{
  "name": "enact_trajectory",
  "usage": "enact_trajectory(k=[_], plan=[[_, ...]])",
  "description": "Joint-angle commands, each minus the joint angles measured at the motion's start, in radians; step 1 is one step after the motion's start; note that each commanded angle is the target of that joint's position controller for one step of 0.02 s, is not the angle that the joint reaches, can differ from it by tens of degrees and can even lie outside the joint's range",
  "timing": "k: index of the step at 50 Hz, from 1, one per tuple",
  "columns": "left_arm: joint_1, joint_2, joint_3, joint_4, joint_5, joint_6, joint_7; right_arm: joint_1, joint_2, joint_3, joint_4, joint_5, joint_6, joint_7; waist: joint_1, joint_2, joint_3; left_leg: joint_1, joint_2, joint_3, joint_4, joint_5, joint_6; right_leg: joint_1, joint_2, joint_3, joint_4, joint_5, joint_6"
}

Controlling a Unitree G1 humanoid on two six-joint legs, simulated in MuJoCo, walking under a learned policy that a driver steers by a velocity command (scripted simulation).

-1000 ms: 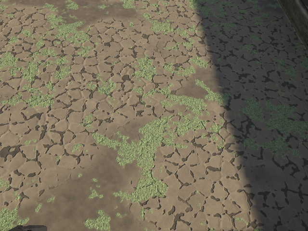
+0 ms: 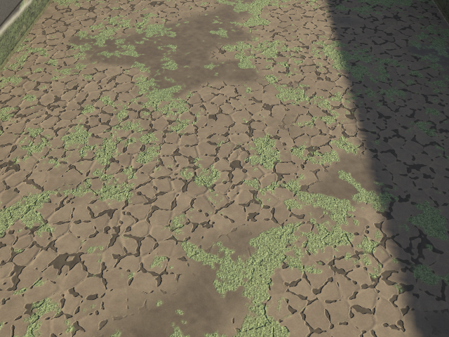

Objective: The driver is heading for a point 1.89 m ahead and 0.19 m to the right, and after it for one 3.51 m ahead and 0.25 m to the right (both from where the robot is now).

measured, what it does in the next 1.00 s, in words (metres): stands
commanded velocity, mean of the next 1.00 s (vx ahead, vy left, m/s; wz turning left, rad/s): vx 0.47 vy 0.00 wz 0.00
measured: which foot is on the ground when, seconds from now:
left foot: down 0.00-1.00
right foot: down 0.00-1.00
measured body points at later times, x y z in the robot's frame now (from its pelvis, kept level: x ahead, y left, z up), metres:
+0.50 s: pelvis -0.01 -0.01 +0.00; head -0.01 -0.01 +0.45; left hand +0.15 +0.20 -0.10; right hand +0.17 -0.22 -0.10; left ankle -0.01 +0.13 -0.72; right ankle -0.07 -0.13 -0.72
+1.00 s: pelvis -0.01 -0.01 +0.00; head -0.02 +0.00 +0.45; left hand +0.14 +0.21 -0.10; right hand +0.17 -0.22 -0.09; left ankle -0.01 +0.13 -0.72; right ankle -0.07 -0.13 -0.72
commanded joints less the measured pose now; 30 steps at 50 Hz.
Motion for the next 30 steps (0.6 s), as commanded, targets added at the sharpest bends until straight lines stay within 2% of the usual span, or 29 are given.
enact_trajectory(k=[1, 5, 9, 12, 13, 14, 17, 18, 21, 22, 26, 27, 30], plan=[[-0.028, 0.069, 0.01, -0.099, 0.008, -0.009, 0.015, 0.006, -0.092, -0.019, -0.072, -0.012, 0.014, -0.009, -0.023, 0.057, -0.065, 0.154, 0.058, -0.033, -0.038, 0.786, 0.096, -0.05, 0.032, -0.07, 0.001, 0.472, -0.006], [-0.047, 0.044, -0.001, -0.123, 0.008, -0.005, 0.008, -0.047, -0.08, -0.011, -0.089, -0.012, 0.034, -0.014, -0.008, 0.031, -0.063, 0.106, 0.035, -0.011, -0.022, 0.721, 0.073, -0.003, 0.02, -0.087, -0.006, 0.511, -0.001], [-0.057, 0.039, -0.005, -0.133, 0.007, 0.003, 0.009, -0.086, -0.052, -0.003, -0.106, -0.016, 0.025, -0.014, 0.001, 0.004, -0.068, 0.058, 0.012, 0.023, -0.022, 0.592, 0.051, 0.045, -0.004, -0.081, -0.017, 0.582, -0.009], [-0.085, 0.03, -0.008, -0.145, 0.002, 0.005, 0.006, -0.117, -0.039, 0.001, -0.119, -0.017, 0.023, -0.009, 0.003, -0.014, -0.057, 0.053, 0.008, 0.039, -0.026, 0.515, 0.04, 0.027, -0.013, -0.07, -0.035, 0.56, -0.015], [-0.095, 0.026, -0.009, -0.148, 0.002, 0.005, 0.004, -0.124, -0.035, 0.002, -0.122, -0.017, 0.023, -0.008, 0.002, -0.014, -0.054, 0.053, 0.009, 0.041, -0.029, 0.498, 0.037, 0.022, -0.013, -0.068, -0.041, 0.547, -0.016], [-0.101, 0.029, -0.008, -0.149, -0.003, 0.001, 0.005, -0.129, -0.045, -0.005, -0.126, -0.008, 0.022, -0.007, -0.004, -0.013, -0.048, 0.054, 0.01, 0.043, -0.028, 0.467, 0.034, 0.014, -0.013, -0.068, -0.05, 0.53, -0.018], [-0.124, 0.015, -0.012, -0.159, -0.004, -0.005, 0.002, -0.145, -0.031, -0.002, -0.135, -0.01, 0.024, -0.005, -0.008, -0.01, -0.042, 0.049, 0.013, 0.043, -0.039, 0.42, 0.027, 0.003, -0.013, -0.064, -0.066, 0.483, -0.02], [-0.13, 0.004, -0.014, -0.164, 0.001, 0.0, 0.002, -0.141, -0.027, -0.001, -0.136, -0.006, 0.02, -0.005, -0.013, 0.011, -0.04, 0.049, 0.013, 0.047, -0.049, 0.396, 0.026, 0.0, -0.017, -0.061, -0.075, 0.458, -0.023], [-0.141, 0.0, -0.015, -0.173, 0.0, 0.002, 0.001, -0.158, -0.016, 0.002, -0.143, -0.006, 0.015, -0.002, -0.01, 0.007, -0.031, 0.046, 0.016, 0.043, -0.058, 0.362, 0.023, -0.013, -0.014, -0.06, -0.091, 0.4, -0.022], [-0.129, 0.004, -0.012, -0.17, -0.006, -0.001, -0.002, -0.134, -0.043, -0.006, -0.129, -0.01, 0.013, -0.003, -0.002, 0.008, -0.029, 0.03, 0.023, 0.039, -0.055, 0.335, 0.027, 0.001, -0.012, -0.055, -0.091, 0.371, -0.032], [-0.133, -0.003, -0.013, -0.176, -0.006, -0.007, -0.006, -0.154, -0.03, -0.002, -0.142, -0.008, 0.01, -0.002, 0.0, 0.01, -0.016, 0.011, 0.026, 0.04, -0.062, 0.295, 0.021, -0.017, -0.017, -0.048, -0.104, 0.323, -0.038], [-0.134, 0.0, -0.007, -0.172, -0.012, -0.005, -0.011, -0.175, -0.027, -0.001, -0.148, 0.003, 0.004, 0.002, 0.014, -0.021, -0.027, 0.014, 0.024, 0.039, -0.063, 0.222, 0.02, -0.014, -0.017, -0.034, -0.118, 0.242, -0.039], [-0.144, 0.003, -0.005, -0.179, -0.012, -0.004, -0.014, -0.188, -0.029, 0.001, -0.159, 0.003, -0.005, 0.007, 0.012, -0.006, 0.003, 0.0, 0.024, 0.043, -0.065, 0.199, 0.016, -0.045, -0.024, -0.013, -0.14, 0.183, -0.048]])
Velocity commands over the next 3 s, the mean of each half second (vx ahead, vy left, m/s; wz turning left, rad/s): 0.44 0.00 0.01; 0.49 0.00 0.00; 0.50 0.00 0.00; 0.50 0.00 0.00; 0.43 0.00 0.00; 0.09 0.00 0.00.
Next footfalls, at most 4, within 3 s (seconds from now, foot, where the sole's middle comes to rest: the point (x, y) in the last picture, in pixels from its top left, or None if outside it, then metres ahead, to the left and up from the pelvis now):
none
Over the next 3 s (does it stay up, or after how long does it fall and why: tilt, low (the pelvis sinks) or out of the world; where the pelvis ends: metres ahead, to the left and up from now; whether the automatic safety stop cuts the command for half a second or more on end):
stays up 0.00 -0.01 0.02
